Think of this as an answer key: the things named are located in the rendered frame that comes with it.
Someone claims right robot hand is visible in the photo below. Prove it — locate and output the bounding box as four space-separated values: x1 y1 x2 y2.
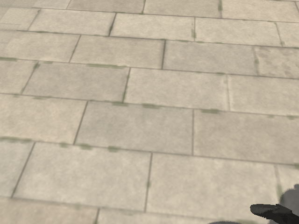
250 203 299 224

